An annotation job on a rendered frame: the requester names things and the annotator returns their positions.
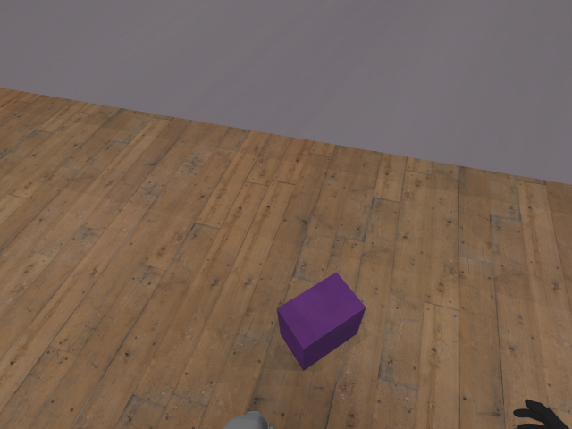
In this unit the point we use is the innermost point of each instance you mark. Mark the robot left shin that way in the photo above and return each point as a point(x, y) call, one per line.
point(254, 413)

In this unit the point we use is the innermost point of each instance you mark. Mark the robot right hand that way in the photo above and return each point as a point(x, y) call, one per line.
point(539, 412)

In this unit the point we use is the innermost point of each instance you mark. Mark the carton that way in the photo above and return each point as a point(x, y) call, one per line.
point(320, 319)

